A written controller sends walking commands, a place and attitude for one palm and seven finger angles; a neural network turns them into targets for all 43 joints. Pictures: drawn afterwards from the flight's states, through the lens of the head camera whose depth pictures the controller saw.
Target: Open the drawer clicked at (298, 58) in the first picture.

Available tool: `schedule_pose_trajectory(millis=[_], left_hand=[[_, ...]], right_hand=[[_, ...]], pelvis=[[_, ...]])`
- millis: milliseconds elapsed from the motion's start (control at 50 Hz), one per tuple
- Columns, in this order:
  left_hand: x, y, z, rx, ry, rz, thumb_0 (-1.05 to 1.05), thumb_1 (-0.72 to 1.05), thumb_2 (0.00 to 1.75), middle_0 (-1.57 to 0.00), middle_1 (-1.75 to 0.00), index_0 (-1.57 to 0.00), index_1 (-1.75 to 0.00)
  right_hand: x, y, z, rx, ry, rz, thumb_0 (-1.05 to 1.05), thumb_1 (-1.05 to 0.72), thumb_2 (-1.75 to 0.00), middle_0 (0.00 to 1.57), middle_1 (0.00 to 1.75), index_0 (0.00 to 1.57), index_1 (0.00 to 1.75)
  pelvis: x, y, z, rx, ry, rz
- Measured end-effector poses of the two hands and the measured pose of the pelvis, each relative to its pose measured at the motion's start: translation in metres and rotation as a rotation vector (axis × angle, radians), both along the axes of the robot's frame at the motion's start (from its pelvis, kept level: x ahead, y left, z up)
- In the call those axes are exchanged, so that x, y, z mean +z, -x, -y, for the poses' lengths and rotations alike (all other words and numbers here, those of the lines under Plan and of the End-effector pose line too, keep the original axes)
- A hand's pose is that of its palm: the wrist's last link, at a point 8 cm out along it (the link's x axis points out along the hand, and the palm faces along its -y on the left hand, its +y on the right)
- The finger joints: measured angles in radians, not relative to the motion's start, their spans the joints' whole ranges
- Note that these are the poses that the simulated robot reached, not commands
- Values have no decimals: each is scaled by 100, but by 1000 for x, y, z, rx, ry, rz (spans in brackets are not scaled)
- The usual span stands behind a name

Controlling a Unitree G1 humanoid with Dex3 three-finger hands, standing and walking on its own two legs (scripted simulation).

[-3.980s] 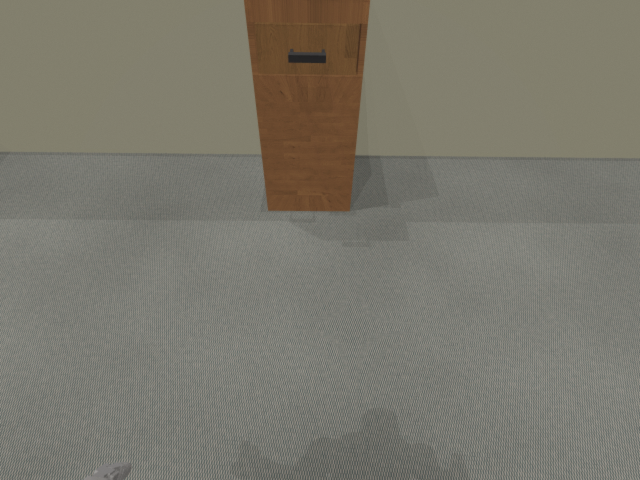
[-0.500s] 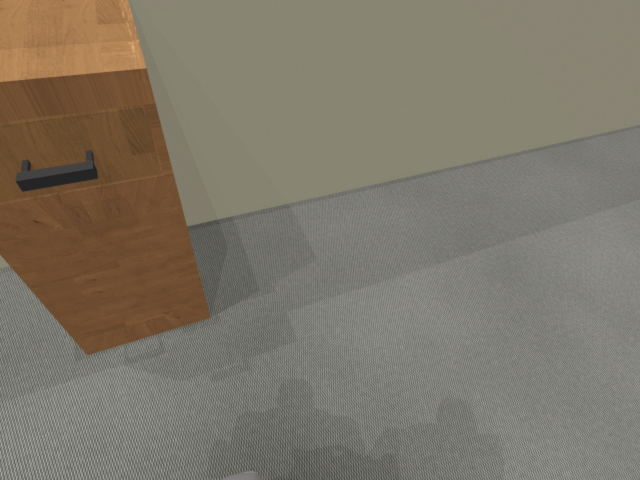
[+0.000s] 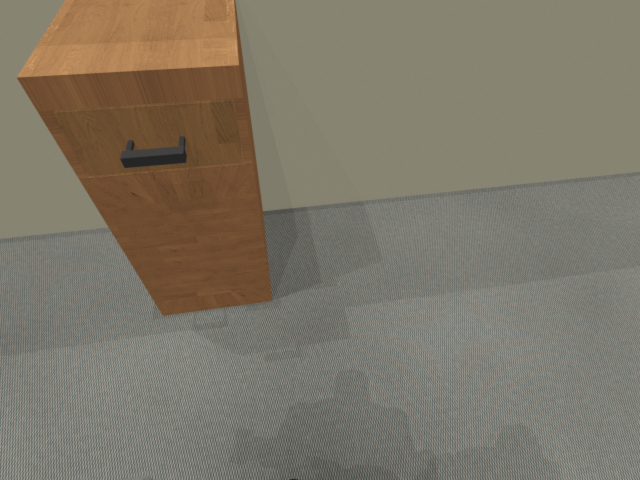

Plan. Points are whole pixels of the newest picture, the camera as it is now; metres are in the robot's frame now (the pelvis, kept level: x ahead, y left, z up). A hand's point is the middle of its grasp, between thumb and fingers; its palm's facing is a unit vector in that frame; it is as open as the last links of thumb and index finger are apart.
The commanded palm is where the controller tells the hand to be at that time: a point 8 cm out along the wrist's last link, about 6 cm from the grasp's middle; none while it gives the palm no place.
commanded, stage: turn to face it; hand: left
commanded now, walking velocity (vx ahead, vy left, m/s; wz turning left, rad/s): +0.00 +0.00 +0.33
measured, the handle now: (155, 150) +0.72 +0.36 -0.04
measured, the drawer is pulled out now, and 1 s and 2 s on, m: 0.00 0.00 0.00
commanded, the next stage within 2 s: take the last steps up to it in 0.20 s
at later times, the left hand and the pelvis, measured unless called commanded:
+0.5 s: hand out of the picture -0.07 +0.15 -0.15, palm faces +0.29 -0.93 -0.25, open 7.4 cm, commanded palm none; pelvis -0.02 -0.03 +0.01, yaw +13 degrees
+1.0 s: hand out of the picture +0.13 +0.21 -0.17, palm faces +0.21 -0.95 -0.22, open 7.4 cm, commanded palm none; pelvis +0.10 +0.01 -0.01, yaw +12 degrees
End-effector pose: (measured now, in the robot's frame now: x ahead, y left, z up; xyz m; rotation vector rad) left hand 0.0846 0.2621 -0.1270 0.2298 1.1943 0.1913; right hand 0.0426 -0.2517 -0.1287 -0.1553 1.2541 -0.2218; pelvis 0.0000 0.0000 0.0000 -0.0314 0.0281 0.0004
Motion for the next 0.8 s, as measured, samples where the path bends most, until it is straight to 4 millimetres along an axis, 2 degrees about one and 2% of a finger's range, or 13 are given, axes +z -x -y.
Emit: schedule_pose_trajectory(millis=[60,120,220,340,460,580,640,680,720,800], left_hand=[[5,9,17,19,-9,26,0,91,90,-19,-30,-19,-30],[7,29,34,44,-28,40,0,91,90,-20,-30,-20,-30],[19,67,56,120,-25,1,0,90,90,-20,-30,-20,-30],[18,98,74,179,-1,-23,0,90,90,-20,-30,-20,-30],[10,150,75,275,37,-90,0,91,90,-20,-30,-20,-30],[-4,214,64,381,92,-233,0,91,90,-20,-30,-20,-30],[-17,234,53,403,120,-314,0,91,90,-20,-30,-20,-30],[-19,231,45,390,127,-344,1,91,90,-20,-30,-20,-30],[-18,216,36,373,130,-336,1,91,90,-20,-30,-19,-30],[-15,162,18,336,121,-246,1,91,90,-19,-30,-19,-30]], right_hand=[[-9,0,15,22,-17,-2,0,-90,-90,20,30,20,30],[-21,-2,30,38,-38,-1,0,-90,-90,20,30,20,30],[-16,-9,44,98,-54,-18,0,-90,-90,20,29,20,30],[-16,-16,47,165,-56,-49,0,-91,-90,19,29,20,30],[-13,-42,25,273,-55,-55,1,-91,-90,19,29,20,30],[-1,-90,-24,379,-47,49,1,-91,-90,19,29,20,30],[-1,-105,-48,392,-35,121,0,-91,-90,19,29,20,30],[2,-103,-58,378,-40,131,0,-91,-90,19,29,20,30],[2,-95,-64,354,-45,113,0,-90,-90,20,29,20,30],[-1,-77,-54,292,-20,38,-1,-94,-90,20,30,21,30]], pelvis=[[-3,6,14,26,-18,4],[-8,12,29,49,-40,10],[4,15,44,105,-67,29],[7,17,51,165,-90,36],[7,19,42,210,-82,27],[3,14,15,232,-62,16],[-7,9,-1,233,-46,25],[-5,3,-8,219,-51,36],[-2,-6,-13,219,-49,42],[2,-25,-21,222,-55,45]])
